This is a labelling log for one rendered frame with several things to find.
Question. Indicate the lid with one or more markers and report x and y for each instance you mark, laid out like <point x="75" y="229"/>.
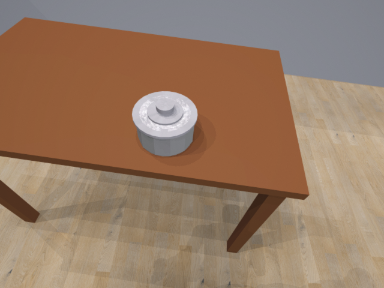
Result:
<point x="153" y="124"/>

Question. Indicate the knob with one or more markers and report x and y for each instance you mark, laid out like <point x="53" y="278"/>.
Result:
<point x="165" y="106"/>

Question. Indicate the table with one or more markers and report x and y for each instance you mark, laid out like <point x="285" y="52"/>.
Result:
<point x="67" y="93"/>

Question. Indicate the pot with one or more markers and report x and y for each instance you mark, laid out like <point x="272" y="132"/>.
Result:
<point x="166" y="147"/>

